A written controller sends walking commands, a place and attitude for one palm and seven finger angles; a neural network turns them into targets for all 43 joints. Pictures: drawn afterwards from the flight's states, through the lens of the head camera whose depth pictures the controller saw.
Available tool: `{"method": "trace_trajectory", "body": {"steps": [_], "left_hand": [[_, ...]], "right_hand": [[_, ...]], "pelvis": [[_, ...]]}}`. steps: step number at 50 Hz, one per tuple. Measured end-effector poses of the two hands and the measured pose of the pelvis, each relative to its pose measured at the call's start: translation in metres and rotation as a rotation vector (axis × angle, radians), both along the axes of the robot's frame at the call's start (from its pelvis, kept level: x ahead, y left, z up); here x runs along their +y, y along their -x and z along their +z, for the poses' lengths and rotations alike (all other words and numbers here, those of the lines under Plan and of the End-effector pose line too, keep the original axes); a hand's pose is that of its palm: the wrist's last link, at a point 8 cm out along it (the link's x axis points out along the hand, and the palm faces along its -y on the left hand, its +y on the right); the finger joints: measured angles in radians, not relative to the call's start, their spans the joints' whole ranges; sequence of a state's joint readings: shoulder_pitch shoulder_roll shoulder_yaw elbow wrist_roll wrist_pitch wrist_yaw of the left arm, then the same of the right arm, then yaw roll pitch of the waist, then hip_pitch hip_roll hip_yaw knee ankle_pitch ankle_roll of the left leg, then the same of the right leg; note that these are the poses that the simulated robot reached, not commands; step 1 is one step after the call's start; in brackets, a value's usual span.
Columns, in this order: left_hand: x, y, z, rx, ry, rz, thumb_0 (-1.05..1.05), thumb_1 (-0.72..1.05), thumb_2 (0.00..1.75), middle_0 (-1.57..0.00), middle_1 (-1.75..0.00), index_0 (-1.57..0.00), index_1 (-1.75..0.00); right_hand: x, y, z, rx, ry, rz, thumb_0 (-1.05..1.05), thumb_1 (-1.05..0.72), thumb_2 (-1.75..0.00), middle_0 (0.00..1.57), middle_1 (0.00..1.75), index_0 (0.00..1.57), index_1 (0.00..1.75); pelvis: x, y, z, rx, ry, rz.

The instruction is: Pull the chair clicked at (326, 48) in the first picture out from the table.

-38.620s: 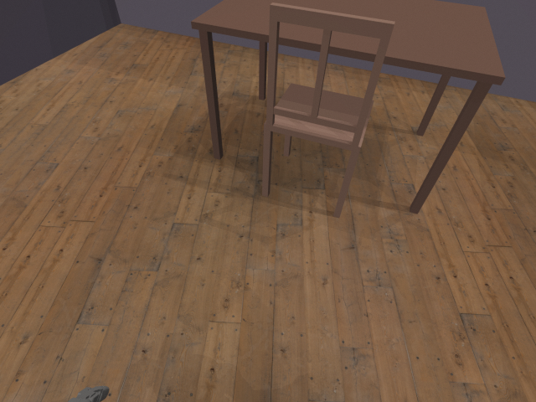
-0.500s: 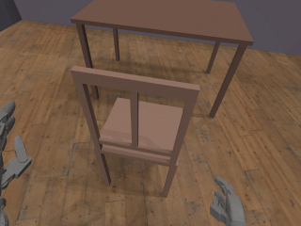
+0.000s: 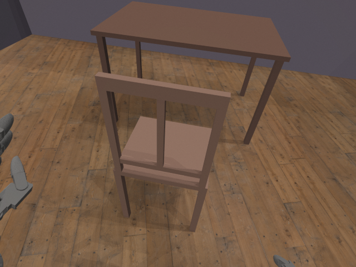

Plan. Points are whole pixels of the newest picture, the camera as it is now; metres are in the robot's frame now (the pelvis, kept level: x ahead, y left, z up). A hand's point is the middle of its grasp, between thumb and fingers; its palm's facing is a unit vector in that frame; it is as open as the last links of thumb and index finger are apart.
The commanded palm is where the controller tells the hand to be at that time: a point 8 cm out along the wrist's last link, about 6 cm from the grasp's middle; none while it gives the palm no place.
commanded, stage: stop stepping back and stand still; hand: left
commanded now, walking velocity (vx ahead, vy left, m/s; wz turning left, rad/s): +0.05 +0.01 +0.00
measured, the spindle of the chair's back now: (160, 136) +0.55 +0.10 -0.06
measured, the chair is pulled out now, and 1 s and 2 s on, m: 0.60 0.60 0.60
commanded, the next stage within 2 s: let the arm hang, fingers relaxed in 0.30 s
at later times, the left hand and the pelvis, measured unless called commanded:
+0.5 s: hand (72, 221) +0.19 +0.23 +0.05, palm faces +0.22 -0.88 -0.41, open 7.4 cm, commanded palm none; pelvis -0.03 -0.01 +0.02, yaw +2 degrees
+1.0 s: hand out of the picture -0.05 +0.17 -0.14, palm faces +0.05 -0.96 -0.28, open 7.3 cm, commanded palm none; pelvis -0.06 -0.04 +0.02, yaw +2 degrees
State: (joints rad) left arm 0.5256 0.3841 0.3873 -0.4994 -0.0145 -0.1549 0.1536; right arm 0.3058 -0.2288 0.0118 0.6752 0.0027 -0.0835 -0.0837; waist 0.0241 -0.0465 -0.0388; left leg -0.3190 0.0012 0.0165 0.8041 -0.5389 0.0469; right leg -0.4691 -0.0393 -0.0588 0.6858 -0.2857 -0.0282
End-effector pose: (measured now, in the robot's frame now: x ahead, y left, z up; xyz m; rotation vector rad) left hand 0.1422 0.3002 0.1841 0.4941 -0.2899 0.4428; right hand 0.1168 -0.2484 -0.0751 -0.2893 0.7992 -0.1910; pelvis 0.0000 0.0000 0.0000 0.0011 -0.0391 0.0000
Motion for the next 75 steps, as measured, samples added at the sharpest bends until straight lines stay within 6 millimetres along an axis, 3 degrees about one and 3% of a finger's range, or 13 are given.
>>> {"method": "trace_trajectory", "body": {"steps": [4,10,14,20,22,26,31,33,38,44,48,65,75], "left_hand": [[0.002,-0.002,0.020,-0.085,-0.097,-0.030,0.02,0.88,0.90,-0.21,-0.30,-0.22,-0.30],[-0.001,0.000,0.060,-0.103,-0.187,-0.045,0.01,0.89,0.90,-0.21,-0.30,-0.22,-0.30],[-0.003,0.000,0.048,0.011,-0.255,-0.029,0.01,0.89,0.90,-0.21,-0.30,-0.21,-0.30],[-0.013,-0.006,0.009,0.109,-0.066,-0.043,0.01,0.89,0.90,-0.21,-0.30,-0.21,-0.30],[-0.016,-0.012,-0.024,0.218,0.001,-0.047,0.01,0.89,0.90,-0.20,-0.30,-0.21,-0.30],[-0.038,-0.010,-0.142,0.688,0.265,-0.018,0.00,0.90,0.90,-0.20,-0.29,-0.20,-0.30],[-0.104,0.060,-0.269,1.120,0.458,-0.071,0.01,0.91,0.90,-0.19,-0.29,-0.20,-0.30],[-0.127,0.098,-0.301,1.272,0.536,-0.080,0.01,0.91,0.90,-0.20,-0.29,-0.20,-0.30],[-0.107,0.139,-0.326,1.331,0.612,0.049,-0.04,0.98,0.89,-0.21,-0.30,-0.21,-0.30],[-0.086,0.180,-0.316,1.497,0.590,0.154,-0.02,0.95,0.90,-0.20,-0.29,-0.21,-0.30],[-0.080,0.195,-0.297,1.534,0.578,0.202,0.00,0.93,0.90,-0.20,-0.29,-0.20,-0.30],[-0.128,0.180,-0.293,1.489,0.568,0.144,0.01,0.94,0.90,-0.20,-0.29,-0.21,-0.30],[-0.136,0.190,-0.291,1.504,0.568,0.137,0.01,0.93,0.90,-0.20,-0.29,-0.20,-0.30]], "right_hand": [[0.006,0.007,0.010,-0.085,0.000,-0.023,0.01,-0.91,-0.90,0.20,0.30,0.20,0.30],[0.020,0.019,0.009,-0.055,-0.124,-0.051,0.01,-0.91,-0.90,0.20,0.30,0.20,0.30],[0.017,0.019,-0.006,-0.039,-0.153,-0.046,0.01,-0.91,-0.90,0.21,0.30,0.20,0.30],[0.002,0.028,-0.010,0.045,-0.130,-0.066,0.01,-0.91,-0.90,0.21,0.30,0.20,0.30],[-0.006,0.030,-0.008,0.041,-0.114,-0.045,0.01,-0.91,-0.90,0.21,0.30,0.20,0.30],[-0.019,0.041,-0.017,0.121,-0.095,-0.003,0.01,-0.91,-0.90,0.20,0.30,0.20,0.30],[-0.036,0.066,-0.036,0.208,-0.087,-0.005,0.01,-0.91,-0.90,0.20,0.30,0.20,0.30],[-0.040,0.081,-0.042,0.265,-0.076,-0.026,0.01,-0.91,-0.90,0.20,0.30,0.20,0.30],[-0.035,0.131,-0.047,0.431,-0.057,-0.054,0.01,-0.91,-0.90,0.20,0.30,0.20,0.30],[-0.012,0.191,-0.044,0.572,-0.103,-0.098,0.01,-0.91,-0.90,0.20,0.30,0.20,0.30],[0.002,0.206,-0.046,0.638,-0.161,-0.080,0.01,-0.91,-0.90,0.20,0.30,0.20,0.30],[-0.030,0.164,-0.047,0.501,-0.176,-0.089,0.01,-0.92,-0.90,0.20,0.30,0.20,0.30],[-0.039,0.175,-0.046,0.522,-0.175,-0.091,0.00,-0.92,-0.90,0.20,0.30,0.20,0.30]], "pelvis": [[0.002,0.016,-0.001,-0.017,-0.008,-0.021],[0.000,0.013,0.019,0.049,0.039,0.018],[-0.009,0.019,0.008,0.072,0.029,-0.023],[-0.014,0.021,0.012,0.031,0.015,-0.017],[-0.013,0.024,0.013,0.041,0.007,-0.013],[-0.014,0.037,0.016,0.038,0.024,0.038],[-0.032,0.049,-0.004,-0.008,-0.010,0.044],[-0.034,0.051,-0.007,-0.019,0.017,0.071],[-0.036,0.055,-0.009,0.017,0.050,0.084],[-0.033,0.057,0.008,0.035,0.007,0.049],[-0.034,0.056,0.017,0.052,0.014,0.047],[-0.056,0.062,0.024,0.016,-0.006,0.026],[-0.064,0.069,0.027,0.009,-0.002,0.026]]}}
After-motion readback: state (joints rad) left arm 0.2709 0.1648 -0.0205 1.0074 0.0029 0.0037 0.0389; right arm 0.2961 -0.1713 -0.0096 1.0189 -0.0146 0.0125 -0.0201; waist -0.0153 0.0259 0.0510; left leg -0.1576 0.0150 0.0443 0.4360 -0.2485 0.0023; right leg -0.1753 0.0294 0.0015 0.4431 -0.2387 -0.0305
